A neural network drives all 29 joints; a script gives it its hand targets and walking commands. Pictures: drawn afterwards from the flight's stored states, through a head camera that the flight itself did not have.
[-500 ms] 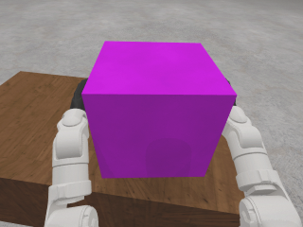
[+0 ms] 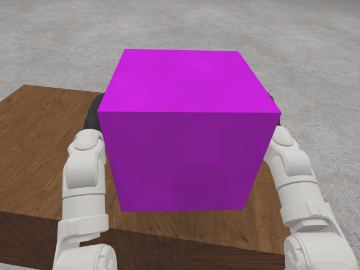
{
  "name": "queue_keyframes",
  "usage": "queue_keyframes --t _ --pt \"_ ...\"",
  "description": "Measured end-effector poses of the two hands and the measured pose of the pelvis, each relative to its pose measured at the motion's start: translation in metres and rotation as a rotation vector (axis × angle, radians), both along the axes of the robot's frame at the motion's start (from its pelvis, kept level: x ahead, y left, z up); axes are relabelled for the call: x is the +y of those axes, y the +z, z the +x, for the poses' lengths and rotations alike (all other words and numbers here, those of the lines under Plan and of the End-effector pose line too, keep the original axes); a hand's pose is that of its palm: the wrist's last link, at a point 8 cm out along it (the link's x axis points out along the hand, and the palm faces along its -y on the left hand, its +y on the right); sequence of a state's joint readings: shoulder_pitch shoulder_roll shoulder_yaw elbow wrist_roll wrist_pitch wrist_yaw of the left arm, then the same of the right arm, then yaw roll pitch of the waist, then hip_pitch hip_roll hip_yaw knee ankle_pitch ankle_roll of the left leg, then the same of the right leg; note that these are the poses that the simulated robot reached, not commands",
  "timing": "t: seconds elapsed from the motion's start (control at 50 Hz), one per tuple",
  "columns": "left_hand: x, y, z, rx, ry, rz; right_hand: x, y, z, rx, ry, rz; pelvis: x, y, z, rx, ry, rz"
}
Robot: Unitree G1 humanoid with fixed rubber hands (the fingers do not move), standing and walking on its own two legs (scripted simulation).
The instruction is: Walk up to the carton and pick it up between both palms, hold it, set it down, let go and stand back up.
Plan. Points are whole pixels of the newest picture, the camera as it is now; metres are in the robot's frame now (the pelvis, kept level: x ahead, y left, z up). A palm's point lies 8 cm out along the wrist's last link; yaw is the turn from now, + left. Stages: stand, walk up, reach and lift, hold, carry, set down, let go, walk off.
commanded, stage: set down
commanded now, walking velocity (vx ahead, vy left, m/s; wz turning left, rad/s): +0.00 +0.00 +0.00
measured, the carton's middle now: (182, 127) +0.40 +0.00 +0.15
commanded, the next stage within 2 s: none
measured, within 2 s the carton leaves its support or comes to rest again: neither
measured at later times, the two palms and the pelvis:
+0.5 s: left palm (96, 134) +0.37 +0.19 +0.15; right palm (256, 136) +0.38 -0.18 +0.14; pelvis +0.02 +0.00 +0.00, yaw +2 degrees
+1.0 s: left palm (104, 137) +0.39 +0.18 +0.13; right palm (256, 137) +0.39 -0.19 +0.12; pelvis +0.03 +0.00 +0.00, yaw +2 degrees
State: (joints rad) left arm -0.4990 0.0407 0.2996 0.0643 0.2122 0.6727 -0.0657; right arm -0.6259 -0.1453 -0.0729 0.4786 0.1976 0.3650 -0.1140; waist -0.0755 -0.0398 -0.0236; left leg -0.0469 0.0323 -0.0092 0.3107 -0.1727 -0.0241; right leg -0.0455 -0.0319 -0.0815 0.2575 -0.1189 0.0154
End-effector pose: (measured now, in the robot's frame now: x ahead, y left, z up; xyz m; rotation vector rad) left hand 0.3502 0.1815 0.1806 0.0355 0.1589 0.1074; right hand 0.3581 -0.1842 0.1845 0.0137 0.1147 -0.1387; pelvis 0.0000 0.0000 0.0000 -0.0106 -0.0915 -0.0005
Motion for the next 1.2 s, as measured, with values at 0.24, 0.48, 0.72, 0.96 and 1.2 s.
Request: queue_keyframes --t 0.24,0.48,0.72,0.96,1.2 --pt "0.002 0.013 0.006 -0.087 0.001 0.008 0.001 0.003 0.005 -0.089 0.005 -0.018 -0.001 0.0 0.003 -0.015 0.009 0.004" --pt "0.008 -0.024 0.019 -0.062 0.007 0.036 0.007 -0.045 0.021 -0.072 0.021 -0.067 -0.004 0.0 0.016 -0.016 0.029 0.001" --pt "-0.005 -0.043 0.031 -0.062 -0.001 0.033 -0.005 -0.049 0.029 -0.078 0.007 -0.101 -0.007 -0.001 0.029 0.009 0.037 -0.006" --pt "-0.002 -0.05 0.036 -0.026 0.001 0.036 -0.002 -0.059 0.035 -0.044 0.011 -0.093 -0.005 0.0 0.028 0.025 0.03 -0.004" --pt "-0.007 -0.067 0.047 0.008 -0.004 0.027 -0.008 -0.073 0.042 -0.014 0.009 -0.095 -0.006 0.0 0.023 0.07 0.02 -0.004"
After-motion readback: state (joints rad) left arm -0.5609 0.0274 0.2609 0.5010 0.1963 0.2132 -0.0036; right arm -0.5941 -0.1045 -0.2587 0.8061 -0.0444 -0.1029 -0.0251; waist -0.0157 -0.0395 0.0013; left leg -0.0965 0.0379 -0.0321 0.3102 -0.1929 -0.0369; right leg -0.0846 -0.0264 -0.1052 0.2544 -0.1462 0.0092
